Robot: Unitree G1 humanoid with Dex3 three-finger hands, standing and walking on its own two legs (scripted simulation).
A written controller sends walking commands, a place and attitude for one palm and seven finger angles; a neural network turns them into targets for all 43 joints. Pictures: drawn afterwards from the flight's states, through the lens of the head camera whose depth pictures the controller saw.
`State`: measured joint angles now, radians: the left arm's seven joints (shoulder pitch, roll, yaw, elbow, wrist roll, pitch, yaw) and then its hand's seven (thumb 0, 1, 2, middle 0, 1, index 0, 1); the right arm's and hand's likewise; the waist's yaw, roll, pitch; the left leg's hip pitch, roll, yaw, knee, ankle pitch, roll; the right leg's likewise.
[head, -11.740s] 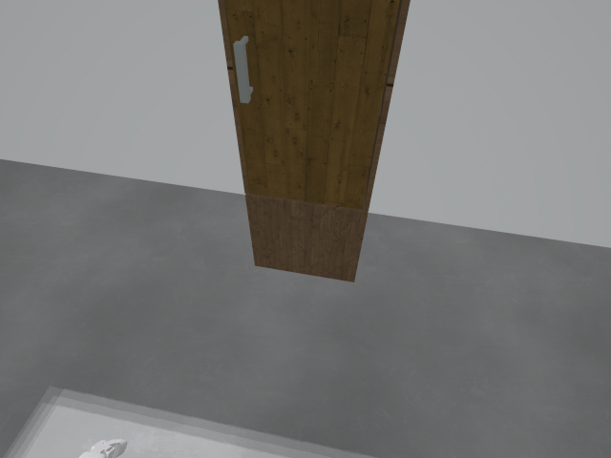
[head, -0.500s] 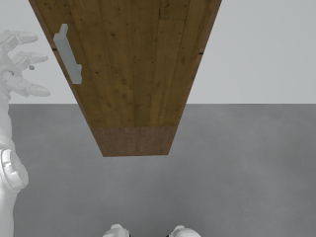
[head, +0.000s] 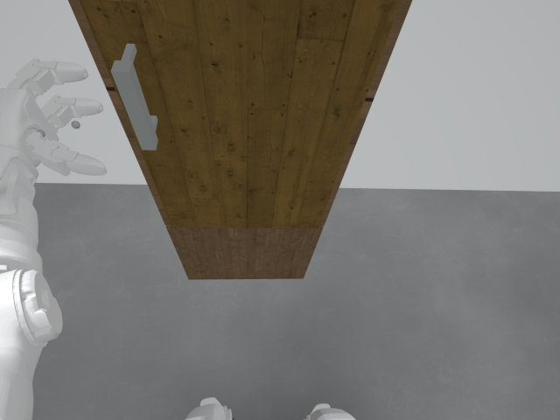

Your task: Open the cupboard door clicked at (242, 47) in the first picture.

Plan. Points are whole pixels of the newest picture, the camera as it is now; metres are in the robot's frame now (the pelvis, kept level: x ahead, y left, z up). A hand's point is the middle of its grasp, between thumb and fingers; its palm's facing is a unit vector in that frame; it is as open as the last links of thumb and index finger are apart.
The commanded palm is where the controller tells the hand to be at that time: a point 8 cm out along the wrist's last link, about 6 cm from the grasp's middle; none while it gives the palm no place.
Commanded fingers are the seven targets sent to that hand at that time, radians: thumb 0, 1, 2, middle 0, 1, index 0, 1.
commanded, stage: move the hooked fingers beside the handle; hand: left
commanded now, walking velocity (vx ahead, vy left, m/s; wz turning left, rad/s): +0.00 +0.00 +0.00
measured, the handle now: (140, 100) +0.53 +0.18 +0.12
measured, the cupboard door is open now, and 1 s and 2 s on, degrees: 0 0 0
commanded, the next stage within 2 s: slide the fingers in behind the handle in 0.30 s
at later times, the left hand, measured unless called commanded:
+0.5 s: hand (83, 119) +0.49 +0.24 +0.12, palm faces -0.04 -1.00 +0.00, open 14.0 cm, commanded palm +0.47 +0.29 +0.12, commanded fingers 0.00 -0.50 0.30 -0.30 -1.20 -0.30 -1.20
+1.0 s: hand (106, 126) +0.48 +0.21 +0.13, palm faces -0.02 -1.00 +0.00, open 14.0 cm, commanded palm +0.46 +0.26 +0.12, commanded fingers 0.00 -0.50 0.30 -0.30 -1.20 -0.30 -1.20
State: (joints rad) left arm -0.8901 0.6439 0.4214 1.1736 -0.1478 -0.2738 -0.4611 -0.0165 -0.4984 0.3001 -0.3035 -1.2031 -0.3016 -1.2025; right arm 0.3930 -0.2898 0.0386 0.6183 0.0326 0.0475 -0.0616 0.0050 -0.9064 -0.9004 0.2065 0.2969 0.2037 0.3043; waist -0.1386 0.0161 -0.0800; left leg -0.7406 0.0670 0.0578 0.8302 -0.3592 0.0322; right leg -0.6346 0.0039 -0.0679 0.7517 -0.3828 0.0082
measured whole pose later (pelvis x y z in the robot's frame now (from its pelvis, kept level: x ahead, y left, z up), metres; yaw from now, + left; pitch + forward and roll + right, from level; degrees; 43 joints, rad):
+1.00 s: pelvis +0.00 -0.01 +0.00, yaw +0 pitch +14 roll -3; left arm -0.89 0.56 0.38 1.17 -0.15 -0.29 -0.37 -0.02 -0.50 0.30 -0.30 -1.20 -0.30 -1.20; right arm 0.36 -0.28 0.05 0.61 0.03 0.04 -0.05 0.00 -0.91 -0.90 0.21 0.30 0.20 0.30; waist -0.14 0.02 -0.08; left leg -0.73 0.07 0.05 0.84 -0.36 0.02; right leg -0.63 0.01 -0.07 0.77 -0.39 0.00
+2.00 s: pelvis -0.01 -0.01 +0.00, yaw +0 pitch +14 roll -2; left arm -0.90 0.47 0.32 1.15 -0.13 -0.31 -0.27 -0.02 -0.50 0.30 -0.30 -1.20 -0.30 -1.20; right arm 0.38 -0.28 0.03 0.64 0.03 0.02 -0.04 0.01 -0.91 -0.90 0.21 0.30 0.20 0.30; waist -0.14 0.02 -0.08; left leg -0.72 0.06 0.05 0.83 -0.35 0.02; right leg -0.63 0.01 -0.07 0.78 -0.39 -0.01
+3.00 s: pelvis -0.01 -0.02 +0.00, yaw +0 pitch +13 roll -2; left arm -0.88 0.45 0.33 1.13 -0.13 -0.31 -0.25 0.00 0.71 0.84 -0.36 -1.35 -0.36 -1.35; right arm 0.39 -0.28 0.03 0.64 0.02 0.02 -0.04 0.01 -0.91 -0.90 0.20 0.30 0.20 0.30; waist -0.14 0.03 -0.08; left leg -0.71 0.07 0.05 0.82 -0.34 0.01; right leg -0.63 0.01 -0.06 0.78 -0.39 -0.01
